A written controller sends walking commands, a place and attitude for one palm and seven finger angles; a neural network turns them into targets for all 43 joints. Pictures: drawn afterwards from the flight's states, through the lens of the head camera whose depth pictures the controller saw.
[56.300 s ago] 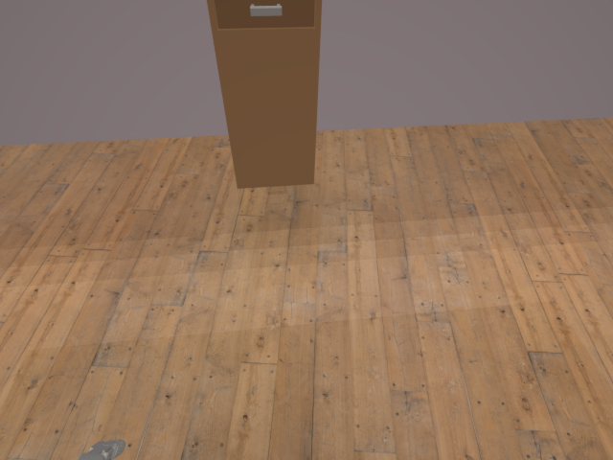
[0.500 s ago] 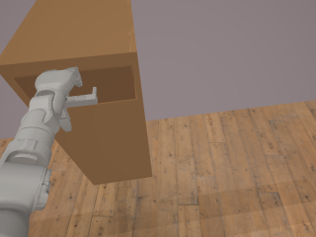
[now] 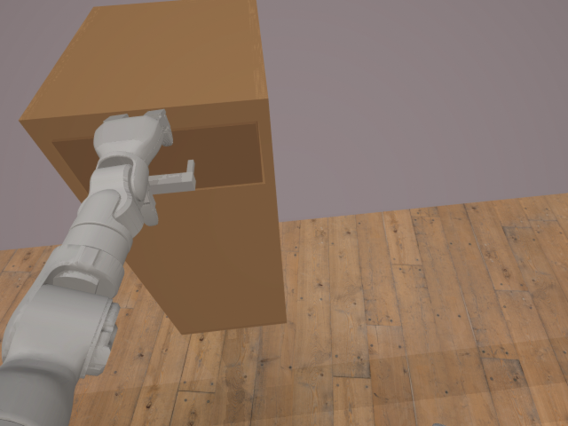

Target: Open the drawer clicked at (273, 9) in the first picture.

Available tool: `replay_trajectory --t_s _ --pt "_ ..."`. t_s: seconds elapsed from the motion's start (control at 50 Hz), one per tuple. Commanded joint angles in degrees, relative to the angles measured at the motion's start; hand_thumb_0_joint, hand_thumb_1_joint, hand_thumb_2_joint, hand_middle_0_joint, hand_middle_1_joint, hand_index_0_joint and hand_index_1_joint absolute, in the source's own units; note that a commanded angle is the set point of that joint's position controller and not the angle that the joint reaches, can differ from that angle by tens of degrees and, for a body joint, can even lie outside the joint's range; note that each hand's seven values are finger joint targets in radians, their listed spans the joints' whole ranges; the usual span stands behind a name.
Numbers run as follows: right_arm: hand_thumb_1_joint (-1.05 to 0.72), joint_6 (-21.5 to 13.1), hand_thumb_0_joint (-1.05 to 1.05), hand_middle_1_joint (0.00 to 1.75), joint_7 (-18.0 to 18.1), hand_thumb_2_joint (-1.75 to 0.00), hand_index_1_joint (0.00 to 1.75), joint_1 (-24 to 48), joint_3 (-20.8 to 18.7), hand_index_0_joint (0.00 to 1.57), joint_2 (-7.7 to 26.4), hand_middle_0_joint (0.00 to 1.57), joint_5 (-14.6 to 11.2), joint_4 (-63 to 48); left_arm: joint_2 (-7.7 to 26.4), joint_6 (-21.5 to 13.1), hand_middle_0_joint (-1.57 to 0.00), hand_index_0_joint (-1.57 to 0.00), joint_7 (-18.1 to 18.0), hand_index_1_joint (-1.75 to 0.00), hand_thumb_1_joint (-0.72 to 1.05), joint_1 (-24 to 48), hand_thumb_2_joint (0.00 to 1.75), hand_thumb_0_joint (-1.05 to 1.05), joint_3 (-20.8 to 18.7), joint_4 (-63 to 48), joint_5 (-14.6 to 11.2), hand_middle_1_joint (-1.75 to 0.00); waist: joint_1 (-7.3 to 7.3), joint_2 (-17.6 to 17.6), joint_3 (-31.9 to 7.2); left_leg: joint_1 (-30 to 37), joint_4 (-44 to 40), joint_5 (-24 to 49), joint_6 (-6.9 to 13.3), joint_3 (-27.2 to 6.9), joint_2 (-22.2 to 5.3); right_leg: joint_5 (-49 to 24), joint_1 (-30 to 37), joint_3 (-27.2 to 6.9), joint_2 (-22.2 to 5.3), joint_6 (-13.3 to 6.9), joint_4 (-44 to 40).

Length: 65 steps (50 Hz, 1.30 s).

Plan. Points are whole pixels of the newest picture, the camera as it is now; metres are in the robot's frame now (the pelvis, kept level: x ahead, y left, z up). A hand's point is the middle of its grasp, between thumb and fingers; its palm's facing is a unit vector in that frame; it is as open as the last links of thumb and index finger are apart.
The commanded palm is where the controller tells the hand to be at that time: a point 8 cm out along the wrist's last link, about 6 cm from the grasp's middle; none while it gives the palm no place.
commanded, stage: re-aim the fingers above the handle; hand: left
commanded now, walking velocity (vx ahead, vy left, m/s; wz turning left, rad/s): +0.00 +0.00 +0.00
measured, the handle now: (165, 175) +0.52 +0.20 +0.06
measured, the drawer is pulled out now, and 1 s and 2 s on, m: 0.00 0.00 0.00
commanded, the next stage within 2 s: lower the fingers behind the handle in 1.86 s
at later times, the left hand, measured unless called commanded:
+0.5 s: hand (149, 167) +0.47 +0.20 +0.12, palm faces +0.02 -0.04 -1.00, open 13.7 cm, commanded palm +0.44 +0.21 +0.17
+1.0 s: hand (144, 188) +0.44 +0.21 +0.11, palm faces +0.02 -0.06 -1.00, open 13.8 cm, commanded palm +0.41 +0.21 +0.17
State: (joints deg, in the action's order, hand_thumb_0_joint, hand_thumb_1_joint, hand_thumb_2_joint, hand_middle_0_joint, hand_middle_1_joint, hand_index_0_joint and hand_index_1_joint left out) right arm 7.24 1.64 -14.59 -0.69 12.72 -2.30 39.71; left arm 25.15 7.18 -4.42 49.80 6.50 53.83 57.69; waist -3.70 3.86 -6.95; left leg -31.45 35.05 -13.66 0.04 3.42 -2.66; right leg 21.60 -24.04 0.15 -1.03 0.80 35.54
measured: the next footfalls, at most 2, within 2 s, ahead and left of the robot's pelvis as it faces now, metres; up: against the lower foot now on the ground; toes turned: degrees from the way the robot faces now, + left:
none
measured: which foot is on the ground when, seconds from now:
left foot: down 0.00-1.00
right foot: down 0.00-1.00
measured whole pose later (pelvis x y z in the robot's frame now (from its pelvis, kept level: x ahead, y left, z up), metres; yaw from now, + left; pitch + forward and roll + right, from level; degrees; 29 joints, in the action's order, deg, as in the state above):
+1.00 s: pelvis +0.02 -0.01 +0.00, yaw +0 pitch +9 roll +0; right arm 7.6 1.4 -15.0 -3.1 15.2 -2.6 39.2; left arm 25.8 4.0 -4.6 34.5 5.6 35.7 55.4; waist -1.4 3.4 -6.5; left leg -28.0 34.0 -14.6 -0.8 3.1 -3.0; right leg 22.4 -20.3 0.4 -0.5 0.0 34.0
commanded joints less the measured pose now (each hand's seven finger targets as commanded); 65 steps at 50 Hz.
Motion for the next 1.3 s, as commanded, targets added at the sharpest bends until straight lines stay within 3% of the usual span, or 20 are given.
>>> replay_trajectory --t_s 0.0,0.08,0.1,0.2,0.3,0.42,0.56,0.62,0.66,0.7,0.76,0.78,0.84,0.88,0.92,0.98,1.0,1.08,1.14,1.28 --pt "-0.9 -1.37 0.0 0.3 2.11 -0.9 0.3 -2.16 -3.65 0.2 10.41 0.2 0.03 -5.97 15.21 -2.95 -0.3 -0.3 0.47 -1.2 -0.5 24.29 0.3 0.0 -3.9 -10.74 -0.09 -1.2 -1.01 -7.7 -13.93 16.49 -1.71 10.59 3.0 -0.42 2.9 -17.01 -0.53 1.32 3.26 -1.32 -5.83" --pt "-0.9 -2.3 0.0 0.3 2.52 -0.9 0.3 -3.05 -4.11 0.2 9.73 0.2 0.44 -6.46 16.42 -8.0 -0.3 -0.3 -0.63 -1.2 -0.5 26.98 0.3 0.0 -5.12 -17.15 -0.09 -1.2 -1.06 -5.01 -16.94 18.03 -0.52 12.07 3.11 -0.78 3.13 -17.65 0.0 0.81 3.27 -1.63 -5.27" --pt "-0.9 -2.47 0.0 0.3 2.5 -0.9 0.3 -3.38 -4.29 0.2 9.67 0.2 0.37 -6.17 17.34 -8.86 -0.3 -0.3 -1.44 -1.2 -0.5 27.9 0.3 0.0 -5.82 -18.11 0.24 -1.2 -0.87 -2.39 -17.74 18.71 -0.24 12.19 2.86 -1.06 3.15 -17.12 -1.12 0.78 3.53 -1.8 -4.69" --pt "-0.9 -3.17 0.0 0.3 1.38 -0.9 0.3 -4.65 -5.3 0.2 9.5 0.2 0.59 -4.65 15.32 -8.48 -0.3 -0.3 -5.52 -1.2 -0.5 28.72 0.3 0.0 -5.61 -20.45 0.27 -1.2 -0.98 2.01 -21.77 22.43 1.14 16.21 2.36 -1.51 3.03 -18.31 -2.82 1.52 4.31 -2.28 -3.62" --pt "-0.9 -2.57 0.0 0.3 0.5 -0.9 0.3 -4.61 -5.46 0.2 10.22 0.2 0.43 -3.45 15.48 -3.61 -0.3 -0.3 -6.67 -1.2 -0.5 26.69 0.3 0.0 -6.02 -17.45 0.02 -1.2 -0.29 0.85 -23.28 21.34 0.82 17.88 2.24 -0.97 3.11 -21.01 -0.39 1.79 4.38 -2.31 -3.44" --pt "-0.9 -1.65 0.0 0.3 0.93 -0.9 0.3 -2.48 -4.89 0.2 10.66 0.2 -0.07 -4.32 16.26 -0.44 -0.3 -0.3 -3.82 -1.2 -0.5 21.83 0.3 0.0 -6.18 -15.23 -0.34 -1.2 0.44 -4.65 -18.53 17.38 -0.72 16.0 2.81 0.04 3.49 -23.32 3.05 1.49 3.92 -1.81 -4.66" --pt "-0.9 -1.57 0.0 0.3 1.72 -0.9 0.3 -1.47 -4.39 0.2 10.38 0.2 -0.29 -5.59 15.78 -3.11 -0.3 -0.3 -0.48 -1.2 -0.5 19.55 0.3 0.0 -5.09 -16.95 -0.6 -1.2 0.35 -4.84 -15.86 17.56 -1.55 14.75 2.97 0.28 3.53 -23.29 3.19 0.87 3.51 -1.56 -5.52" --pt "-0.9 -1.75 0.0 0.3 2.03 -0.9 0.3 -1.77 -4.53 0.2 10.2 0.2 -0.19 -5.57 18.71 -5.42 -0.3 -0.3 -0.6 -1.2 -0.5 20.02 0.3 0.0 -7.54 -18.47 -0.5 -1.2 0.61 -4.37 -17.01 17.93 -1.03 15.2 3.06 0.12 3.57 -24.12 3.96 0.37 3.42 -1.63 -5.18" --pt "-0.9 -1.95 0.0 0.3 2.02 -0.9 0.3 -1.74 -4.5 0.2 9.83 0.2 -0.16 -5.63 16.52 -6.38 -0.3 -0.3 -1.06 -1.2 -0.5 20.49 0.3 0.0 -6.02 -19.53 -0.56 -1.2 0.16 -3.85 -16.88 18.56 -0.69 16.16 2.97 -0.04 3.65 -24.53 2.96 0.64 3.51 -1.67 -4.89" --pt "-0.9 -2.24 0.0 0.3 1.84 -0.9 0.3 -1.9 -4.85 0.2 9.78 0.2 -0.07 -5.5 17.03 -7.38 -0.3 -0.3 -1.8 -1.2 -0.5 21.78 0.3 0.0 -6.56 -21.8 -0.81 -1.2 0.16 -2.66 -19.04 19.87 -0.27 16.79 2.96 -0.01 3.57 -24.69 3.18 0.39 3.48 -1.58 -4.85" --pt "-0.9 -2.29 0.0 0.3 1.72 -0.9 0.3 -2.21 -4.78 0.2 9.79 0.2 -0.06 -4.71 17.3 -6.93 -0.3 -0.3 -2.99 -1.2 -0.5 22.7 0.3 0.0 -6.89 -19.87 -0.63 -1.2 -0.28 -2.29 -17.69 19.29 0.0 16.36 2.75 -0.34 3.67 -23.77 1.73 0.8 3.61 -1.73 -4.6" --pt "-0.9 -2.39 0.0 0.3 1.46 -0.9 0.3 -1.98 -4.91 0.2 9.63 0.2 0.04 -5.06 14.68 -6.78 -0.3 -0.3 -2.94 -1.2 -0.5 20.92 0.3 0.0 -5.08 -20.89 -1.25 -1.2 -0.22 -3.01 -18.63 19.86 0.14 17.25 2.88 -0.21 3.67 -24.83 2.79 0.75 3.53 -1.74 -4.95" --pt "-0.9 -2.17 0.0 0.3 0.93 -0.9 0.3 -0.54 -5.09 0.2 9.76 0.2 0.09 -6.13 15.47 -5.63 -0.3 -0.3 -3.0 -1.2 -0.5 13.31 0.3 0.0 -7.08 -24.28 -1.8 -1.2 2.46 -1.51 -21.89 21.52 0.15 21.12 2.71 0.13 3.81 -28.63 5.37 0.99 3.64 -2.06 -3.87" --pt "-0.9 -1.91 0.0 0.3 0.4 -0.9 0.3 0.68 -5.1 0.2 9.7 0.2 0.0 -7.18 13.62 -4.55 -0.3 -0.3 -2.48 -1.2 -0.5 9.32 0.3 0.0 -6.14 -28.04 -2.32 -1.2 2.98 -2.64 -23.44 22.16 0.16 23.91 2.78 0.18 3.84 -31.1 7.47 1.13 3.58 -2.13 -3.84" --pt "-0.9 -1.67 0.0 0.3 0.15 -0.9 0.3 2.34 -4.94 0.2 9.72 0.2 -0.34 -7.67 13.43 -3.12 -0.3 -0.3 -2.23 -1.2 -0.5 5.46 0.3 0.0 -6.15 -30.11 -2.56 -1.2 3.36 -2.92 -19.84 21.41 -0.42 22.92 2.83 0.33 3.74 -30.67 6.8 1.36 3.69 -2.03 -4.11" --pt "-0.9 -1.48 0.0 0.3 0.49 -0.9 0.3 3.54 -4.61 0.2 9.89 0.2 -0.58 -7.78 13.52 -1.95 -0.3 -0.3 -2.04 -1.2 -0.5 9.67 0.3 0.0 -4.93 -34.1 -2.46 -1.2 2.13 -4.32 -17.31 21.51 -1.28 20.85 2.9 -0.12 3.6 -27.72 5.93 1.48 3.75 -2.03 -5.25" --pt "-0.9 -1.57 0.0 0.3 0.68 -0.9 0.3 4.03 -4.72 0.2 9.78 0.2 -0.67 -7.56 15.54 -1.83 -0.3 -0.3 -2.35 -1.2 -0.5 10.06 0.3 0.0 -6.51 -35.3 -2.19 -1.2 2.55 -3.0 -17.91 22.41 -1.52 20.78 2.89 -0.19 3.6 -27.15 5.84 1.22 3.87 -2.03 -5.22" --pt "-0.9 -1.99 0.0 0.3 1.18 -0.9 0.3 4.88 -4.47 0.2 9.26 0.2 -0.43 -7.34 13.9 -1.66 -0.3 -0.3 -2.6 -1.2 -0.5 11.49 0.3 0.0 -4.79 -38.91 -2.49 -1.2 2.12 -0.66 -18.94 25.37 -1.5 22.35 2.68 -0.7 3.66 -26.28 5.62 1.49 3.93 -2.36 -5.4" --pt "-0.9 -2.07 0.0 0.3 1.53 -0.9 0.3 5.54 -3.8 0.2 8.98 0.2 -0.6 -6.32 13.01 -0.43 -0.3 -0.3 -2.44 -1.2 -0.5 10.6 0.3 0.0 -4.37 -33.59 -2.33 -1.2 2.08 -2.67 -15.09 23.79 -2.29 19.34 2.43 -0.88 3.75 -23.79 3.96 1.96 3.95 -2.25 -5.72" --pt "-0.9 -1.64 0.0 0.3 1.94 -0.9 0.3 5.91 -3.11 0.2 9.37 0.2 -0.66 -6.35 9.12 1.47 -0.3 -0.3 0.75 -1.2 -0.5 12.28 0.3 0.0 0.05 -26.12 -2.48 -1.2 1.2 -5.68 -12.91 22.1 -3.4 13.76 2.21 -0.68 3.73 -19.41 3.3 1.77 3.15 -1.94 -7.21"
